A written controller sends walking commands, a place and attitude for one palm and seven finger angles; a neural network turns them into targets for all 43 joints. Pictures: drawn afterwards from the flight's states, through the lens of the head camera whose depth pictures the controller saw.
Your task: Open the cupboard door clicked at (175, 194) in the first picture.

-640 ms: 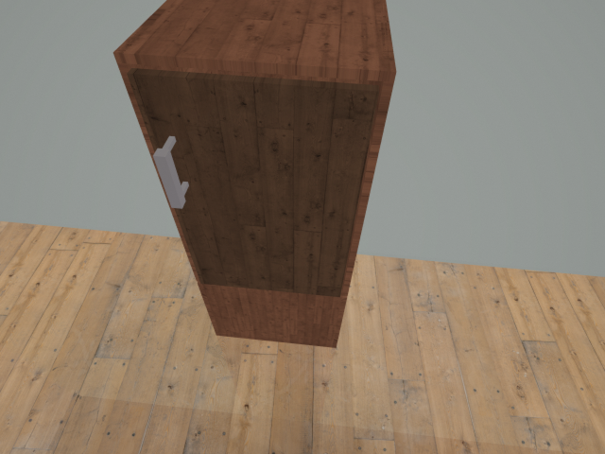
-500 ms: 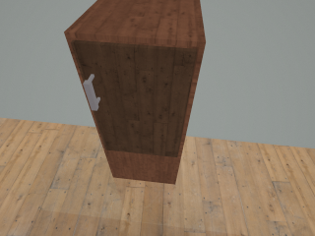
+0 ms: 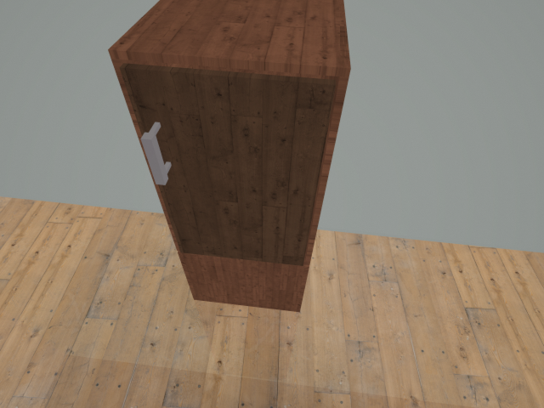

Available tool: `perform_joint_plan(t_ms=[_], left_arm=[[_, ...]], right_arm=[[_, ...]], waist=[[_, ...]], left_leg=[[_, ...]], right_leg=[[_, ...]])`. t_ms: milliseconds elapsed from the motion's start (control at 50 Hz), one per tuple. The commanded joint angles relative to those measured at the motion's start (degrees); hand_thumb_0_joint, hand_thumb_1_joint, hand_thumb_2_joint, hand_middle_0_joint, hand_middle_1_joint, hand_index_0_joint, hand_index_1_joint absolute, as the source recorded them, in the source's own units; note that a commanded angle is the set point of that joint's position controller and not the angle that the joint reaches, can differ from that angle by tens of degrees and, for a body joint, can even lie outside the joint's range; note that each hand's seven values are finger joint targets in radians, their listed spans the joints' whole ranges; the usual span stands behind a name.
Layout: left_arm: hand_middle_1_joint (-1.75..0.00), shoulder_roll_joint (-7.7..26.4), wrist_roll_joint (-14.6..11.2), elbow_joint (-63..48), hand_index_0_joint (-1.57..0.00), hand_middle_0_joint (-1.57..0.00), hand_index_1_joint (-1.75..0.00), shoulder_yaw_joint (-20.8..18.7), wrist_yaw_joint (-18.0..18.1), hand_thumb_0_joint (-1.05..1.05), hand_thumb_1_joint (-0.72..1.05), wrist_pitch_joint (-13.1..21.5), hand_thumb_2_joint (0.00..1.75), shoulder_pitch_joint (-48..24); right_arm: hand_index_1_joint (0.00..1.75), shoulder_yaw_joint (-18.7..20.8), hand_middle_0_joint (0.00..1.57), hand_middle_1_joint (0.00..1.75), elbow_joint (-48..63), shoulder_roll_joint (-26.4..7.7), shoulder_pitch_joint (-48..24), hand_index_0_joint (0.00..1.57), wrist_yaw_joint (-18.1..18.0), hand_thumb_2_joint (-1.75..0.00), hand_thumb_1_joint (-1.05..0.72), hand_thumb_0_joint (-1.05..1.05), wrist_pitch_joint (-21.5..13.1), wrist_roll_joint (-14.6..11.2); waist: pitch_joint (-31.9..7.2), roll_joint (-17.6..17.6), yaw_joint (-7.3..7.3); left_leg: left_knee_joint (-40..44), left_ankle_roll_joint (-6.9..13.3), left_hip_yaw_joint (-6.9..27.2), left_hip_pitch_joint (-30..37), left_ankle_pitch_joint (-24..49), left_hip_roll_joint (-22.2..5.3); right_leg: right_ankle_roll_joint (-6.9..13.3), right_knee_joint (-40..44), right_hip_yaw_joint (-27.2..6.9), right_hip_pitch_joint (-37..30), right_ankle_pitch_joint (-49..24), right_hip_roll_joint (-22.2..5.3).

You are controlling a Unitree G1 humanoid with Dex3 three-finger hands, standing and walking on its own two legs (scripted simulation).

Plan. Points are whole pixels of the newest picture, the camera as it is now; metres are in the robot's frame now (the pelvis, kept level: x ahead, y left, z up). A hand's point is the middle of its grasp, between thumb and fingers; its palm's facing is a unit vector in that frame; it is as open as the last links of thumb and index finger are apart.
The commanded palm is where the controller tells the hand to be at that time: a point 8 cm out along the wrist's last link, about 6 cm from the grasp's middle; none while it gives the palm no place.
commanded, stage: stand and wait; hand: left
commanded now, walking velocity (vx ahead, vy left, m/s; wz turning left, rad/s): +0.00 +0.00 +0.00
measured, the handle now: (159, 153) +0.58 +0.27 +0.03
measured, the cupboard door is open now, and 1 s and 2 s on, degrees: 0 0 0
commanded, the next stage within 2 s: look at it before walking up in 0.18 s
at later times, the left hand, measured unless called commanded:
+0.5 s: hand out of the picture +0.01 +0.17 -0.18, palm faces +0.01 -0.98 -0.19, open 7.4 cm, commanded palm none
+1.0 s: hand out of the picture -0.02 +0.17 -0.18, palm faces +0.03 -0.98 -0.18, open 7.4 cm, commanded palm none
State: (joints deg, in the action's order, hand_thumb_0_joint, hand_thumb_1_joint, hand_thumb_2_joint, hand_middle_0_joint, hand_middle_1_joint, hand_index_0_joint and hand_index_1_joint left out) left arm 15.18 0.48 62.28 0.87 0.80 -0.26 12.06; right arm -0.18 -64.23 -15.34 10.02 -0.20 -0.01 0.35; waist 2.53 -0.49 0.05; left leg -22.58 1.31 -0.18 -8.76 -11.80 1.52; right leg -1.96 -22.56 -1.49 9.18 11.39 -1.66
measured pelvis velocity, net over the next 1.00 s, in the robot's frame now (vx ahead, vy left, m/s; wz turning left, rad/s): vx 0.00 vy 0.00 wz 0.00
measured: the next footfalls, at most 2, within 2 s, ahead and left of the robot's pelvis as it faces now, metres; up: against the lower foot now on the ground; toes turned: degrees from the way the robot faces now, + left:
right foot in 1.58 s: +0.04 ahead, -0.04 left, +0.00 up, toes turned -2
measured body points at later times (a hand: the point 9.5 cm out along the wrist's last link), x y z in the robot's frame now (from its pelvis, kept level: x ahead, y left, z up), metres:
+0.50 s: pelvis +0.00 +0.00 +0.00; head +0.00 +0.00 +0.45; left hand +0.02 +0.23 -0.16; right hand +0.02 -0.24 -0.16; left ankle +0.01 +0.10 -0.74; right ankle +0.01 -0.14 -0.74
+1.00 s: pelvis +0.00 +0.00 +0.00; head +0.00 +0.01 +0.45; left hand -0.02 +0.22 -0.17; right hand -0.01 -0.22 -0.16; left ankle +0.01 +0.10 -0.74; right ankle +0.01 -0.14 -0.74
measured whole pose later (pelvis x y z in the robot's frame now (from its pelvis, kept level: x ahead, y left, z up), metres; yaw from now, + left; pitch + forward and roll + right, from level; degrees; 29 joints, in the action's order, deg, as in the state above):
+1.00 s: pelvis +0.00 +0.00 +0.00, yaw +0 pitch -2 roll +0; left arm 8.5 0.7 63.8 0.2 2.1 0.1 17.5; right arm 0.4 -65.4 -8.7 15.6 -1.3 -0.1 0.2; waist 1.9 -0.6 0.3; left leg -24.9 1.4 -0.3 -10.7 -12.6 1.4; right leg -2.0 -24.2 -1.6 10.8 11.7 -1.5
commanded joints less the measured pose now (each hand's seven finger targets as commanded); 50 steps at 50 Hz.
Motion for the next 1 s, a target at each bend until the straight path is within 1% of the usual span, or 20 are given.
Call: perform_joint_plan(t_ms=[0,60,100,140,300,340,360,440,540,600,620,640,680,720,760,800,860,880,940,980], left_arm=[[-0.3,8.03,0.18,-2.72,-0.2,-0.2,-0.3,-1.55,0.82,0.0,0.9,1.29,0.9,-0.1],[-0.3,7.59,0.22,-2.3,-0.2,-0.2,-0.3,-1.62,0.94,0.0,0.9,1.39,0.9,0.31],[-0.3,6.8,0.14,-2.02,-0.2,-0.2,-0.3,-1.49,1.03,0.0,0.9,1.42,0.9,0.88],[-0.3,6.63,0.2,-1.81,-0.2,-0.2,-0.3,-1.46,1.12,0.0,0.9,1.37,0.9,1.2],[-0.3,3.78,0.22,-1.19,-0.2,-0.2,-0.3,-1.06,1.3,0.0,0.9,1.11,0.9,3.37],[-0.3,3.47,0.27,-1.27,-0.2,-0.2,-0.3,-1.1,1.37,0.0,0.9,1.04,0.9,3.8],[-0.3,2.94,0.25,-1.27,-0.2,-0.2,-0.3,-1.08,1.4,0.0,0.9,1.08,0.9,4.01],[-0.3,2.25,0.28,-1.11,-0.2,-0.2,-0.3,-1.17,1.47,0.0,0.9,1.25,0.9,4.97],[-0.3,1.16,0.3,-0.88,-0.2,-0.2,-0.3,-1.21,1.6,0.0,0.9,1.21,0.9,5.94],[-0.3,0.35,0.24,-0.59,-0.2,-0.2,-0.3,-1.17,1.63,0.0,0.9,1.23,0.9,6.71],[-0.3,0.22,0.28,-0.5,-0.2,-0.2,-0.3,-1.23,1.62,0.0,0.9,1.2,0.9,6.76],[-0.3,0.26,0.33,-0.48,-0.2,-0.2,-0.3,-1.28,1.68,0.0,0.9,1.16,0.9,7.1],[-0.3,-0.23,0.31,-0.38,-0.2,-0.2,-0.3,-1.23,1.68,0.0,0.9,1.12,0.9,7.38],[-0.3,-0.43,0.3,-0.15,-0.2,-0.2,-0.3,-1.21,1.65,0.0,0.9,1.13,0.9,7.87],[-0.3,-0.58,0.35,-0.1,-0.2,-0.2,-0.3,-1.26,1.69,0.0,0.9,1.16,0.9,8.14],[-0.3,-0.75,0.33,-0.13,-0.2,-0.2,-0.3,-1.27,1.67,0.0,0.9,1.14,0.9,8.21],[-0.3,-0.95,0.4,-0.18,-0.2,-0.2,-0.3,-1.37,1.72,0.0,0.9,1.12,0.9,8.41],[-0.3,-0.92,0.37,-0.08,-0.2,-0.2,-0.3,-1.32,1.68,0.0,0.9,1.09,0.9,8.34],[-0.3,-0.37,0.55,-0.41,-0.2,-0.2,-0.3,-1.75,1.83,0.0,0.9,0.98,0.9,8.75],[-0.3,0.09,0.6,-0.72,-0.2,-0.2,-0.3,-2.13,1.85,0.0,0.9,0.89,0.9,8.72]], right_arm=[[0.3,1.47,0.2,0.3,2.38,-8.42,-0.95,0.2,-0.68,-0.9,-0.9,0.0,-1.33,0.1],[0.3,1.51,0.2,0.3,1.86,-7.89,0.0,0.2,-0.75,-0.9,-0.9,0.0,-1.4,0.03],[0.3,1.44,0.2,0.3,1.46,-7.09,0.34,0.2,-0.85,-0.9,-0.9,0.0,-1.38,0.06],[0.3,1.39,0.2,0.3,1.21,-6.61,0.93,0.2,-0.82,-0.9,-0.9,0.0,-1.25,-0.02],[0.3,1.14,0.2,0.3,0.43,-3.71,2.71,0.2,-0.96,-0.9,-0.9,0.0,-0.9,0.07],[0.3,1.13,0.2,0.3,0.35,-3.33,3.55,0.2,-0.96,-0.9,-0.9,0.0,-0.84,0.02],[0.3,1.13,0.2,0.3,0.32,-3.05,3.68,0.2,-0.98,-0.9,-0.9,0.0,-0.91,0.07],[0.3,1.26,0.2,0.3,0.4,-2.35,4.41,0.2,-1.11,-0.9,-0.9,0.0,-1.05,0.0],[0.3,1.22,0.2,0.3,0.17,-1.38,5.32,0.2,-1.26,-0.9,-0.9,0.0,-1.03,-0.08],[0.3,1.25,0.2,0.3,-0.06,-0.79,5.97,0.2,-1.37,-0.9,-0.9,0.0,-1.09,-0.01],[0.3,1.22,0.2,0.3,0.02,-0.75,6.35,0.2,-1.42,-0.9,-0.9,0.0,-1.14,-0.02],[0.3,1.25,0.2,0.3,-0.16,-0.57,6.22,0.2,-1.41,-0.9,-0.9,0.0,-1.06,-0.07],[0.3,1.21,0.2,0.3,-0.09,-0.26,6.68,0.2,-1.45,-0.9,-0.9,0.0,-1.05,-0.03],[0.3,1.31,0.2,0.3,-0.05,-0.22,6.77,0.2,-1.49,-0.9,-0.9,0.0,-1.07,-0.03],[0.3,1.37,0.2,0.3,0.0,-0.03,7.08,0.2,-1.51,-0.9,-0.9,0.0,-1.06,-0.06],[0.3,1.36,0.2,0.3,-0.14,0.13,7.44,0.2,-1.53,-0.9,-0.9,0.0,-1.01,-0.04],[0.3,1.36,0.2,0.3,0.05,0.24,7.88,0.2,-1.54,-0.9,-0.9,0.0,-1.03,-0.01],[0.3,1.37,0.2,0.3,-0.09,0.29,7.88,0.2,-1.55,-0.9,-0.9,0.0,-1.04,-0.03],[0.3,1.49,0.2,0.3,0.33,0.12,8.42,0.2,-1.39,-0.9,-0.9,0.0,-0.6,0.02],[0.3,1.68,0.2,0.3,0.73,0.33,8.95,0.2,-1.23,-0.9,-0.9,0.0,-0.22,0.18]], waist=[[-2.08,-0.19,0.09],[-2.81,-0.84,0.02],[-2.39,-0.68,-0.04],[-2.03,-0.39,0.05],[0.95,0.13,0.01],[0.55,-0.55,0.0],[0.34,0.08,-0.01],[-0.59,-0.2,0.03],[0.61,-0.23,0.04],[0.21,0.05,0.03],[0.33,0.73,-0.03],[0.75,0.69,0.18],[1.41,0.23,0.09],[1.42,0.44,0.2],[0.98,-0.21,0.08],[1.44,0.04,0.09],[1.05,-0.03,-0.01],[1.49,0.33,0.07],[1.69,0.52,0.33],[2.09,-0.37,0.37]], left_leg=[[5.25,-0.07,5.4,-0.77,3.12,-7.16],[4.79,-0.08,5.21,-0.51,4.78,-7.34],[4.67,-0.15,5.05,-0.34,5.25,-7.21],[4.66,-0.23,5.06,-0.88,4.65,-7.22],[5.11,-0.52,4.73,-2.51,0.93,-6.64],[5.04,-0.55,4.92,-2.75,0.65,-6.73],[4.98,-0.5,4.91,-2.75,1.06,-6.64],[4.21,-0.38,4.7,-1.85,3.01,-6.76],[4.09,-0.38,4.78,-2.63,2.82,-6.76],[4.26,-0.29,4.78,-2.51,2.58,-6.69],[4.36,-0.31,4.78,-2.92,2.51,-6.69],[4.31,-0.25,4.89,-3.02,2.05,-6.76],[4.73,-0.23,4.94,-3.58,1.12,-6.69],[4.8,-0.14,5.03,-3.38,0.66,-6.59],[4.36,-0.11,4.84,-2.92,1.37,-6.69],[4.73,-0.12,4.99,-3.52,-0.13,-6.63],[4.71,-0.07,5.09,-3.5,0.38,-6.72],[4.97,-0.05,5.3,-4.04,-0.56,-6.69],[2.92,-0.16,4.19,-4.39,-0.57,-5.61],[1.82,-0.26,3.22,-4.72,-2.41,-5.07]], right_leg=[[1.89,3.95,-3.38,0.0,-2.5,-4.75],[1.92,3.67,-3.29,-0.6,-3.82,-4.81],[2.05,3.7,-3.44,-0.24,-4.4,-4.75],[1.96,3.84,-3.26,-0.34,-3.63,-4.73],[1.82,4.43,-3.61,2.1,-0.53,-4.4],[1.75,4.28,-3.38,1.85,-0.15,-4.19],[1.8,4.1,-3.45,1.82,-0.63,-4.23],[1.88,3.76,-3.24,1.65,-2.19,-4.23],[1.82,3.59,-3.09,2.0,-2.26,-3.99],[1.87,3.32,-3.01,1.97,-2.3,-3.93],[1.84,3.21,-2.84,1.7,-2.46,-3.87],[1.83,3.32,-2.79,1.84,-2.13,-3.81],[1.84,3.25,-2.71,2.18,-1.67,-3.8],[1.79,3.24,-2.75,2.3,-1.58,-3.75],[1.81,3.23,-2.72,2.44,-1.82,-3.83],[1.86,3.28,-2.77,2.61,-0.93,-3.73],[1.86,3.01,-2.63,2.36,-1.41,-3.66],[1.79,3.0,-2.62,2.34,-0.97,-3.6],[2.58,2.87,-3.74,2.87,0.38,-4.44],[3.27,3.47,-5.32,4.36,3.73,-5.22]])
